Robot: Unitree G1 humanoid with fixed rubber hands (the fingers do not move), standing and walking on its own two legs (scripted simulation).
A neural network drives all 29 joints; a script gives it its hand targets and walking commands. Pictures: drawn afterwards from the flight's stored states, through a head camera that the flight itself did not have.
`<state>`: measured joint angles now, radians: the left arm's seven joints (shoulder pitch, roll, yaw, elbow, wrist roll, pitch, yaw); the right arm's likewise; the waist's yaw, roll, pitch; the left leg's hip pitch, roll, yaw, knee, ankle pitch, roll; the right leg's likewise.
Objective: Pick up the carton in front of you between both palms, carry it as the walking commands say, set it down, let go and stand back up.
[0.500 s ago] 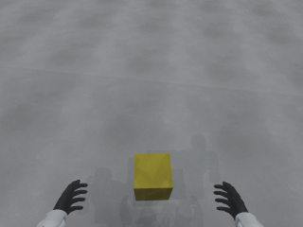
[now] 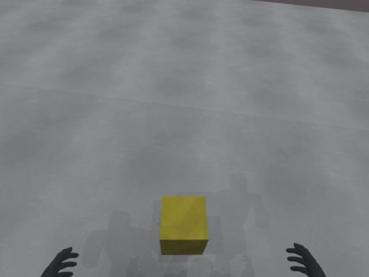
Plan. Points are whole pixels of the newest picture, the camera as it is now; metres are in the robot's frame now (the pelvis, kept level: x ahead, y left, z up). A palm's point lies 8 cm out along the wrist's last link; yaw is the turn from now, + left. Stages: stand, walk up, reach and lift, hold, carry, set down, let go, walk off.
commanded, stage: stand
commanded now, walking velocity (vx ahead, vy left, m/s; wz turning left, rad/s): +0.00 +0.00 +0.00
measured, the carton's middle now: (182, 226) +0.44 -0.02 -0.65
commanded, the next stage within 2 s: none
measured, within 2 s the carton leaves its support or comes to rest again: neither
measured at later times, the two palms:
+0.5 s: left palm out of the picture +0.11 +0.30 -0.10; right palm out of the picture +0.10 -0.29 -0.08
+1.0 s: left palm out of the picture +0.05 +0.32 -0.10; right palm out of the picture +0.07 -0.30 -0.09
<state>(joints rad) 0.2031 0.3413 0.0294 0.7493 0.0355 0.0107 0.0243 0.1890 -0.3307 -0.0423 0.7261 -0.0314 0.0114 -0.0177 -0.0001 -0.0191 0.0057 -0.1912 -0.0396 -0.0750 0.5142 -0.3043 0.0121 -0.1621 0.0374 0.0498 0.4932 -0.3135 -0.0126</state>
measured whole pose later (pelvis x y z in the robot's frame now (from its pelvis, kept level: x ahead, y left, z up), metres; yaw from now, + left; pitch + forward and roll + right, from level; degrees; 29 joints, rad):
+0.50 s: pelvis -0.01 +0.01 +0.01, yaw +0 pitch -2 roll +0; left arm 0.14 0.37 0.01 0.89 0.03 -0.01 0.02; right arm 0.15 -0.35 -0.02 0.86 -0.03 0.00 -0.02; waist -0.01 -0.03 0.03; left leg -0.14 -0.05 -0.07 0.43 -0.25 0.02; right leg -0.11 0.02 0.06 0.41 -0.26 0.00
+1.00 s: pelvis -0.03 +0.01 +0.01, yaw +1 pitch -3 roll +0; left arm 0.16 0.40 0.01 1.01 0.02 0.00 0.01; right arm 0.15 -0.38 0.00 0.99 -0.02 0.00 -0.01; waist 0.01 -0.02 0.05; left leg -0.13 -0.05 -0.08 0.37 -0.19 0.02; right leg -0.11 0.01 0.05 0.37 -0.21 0.00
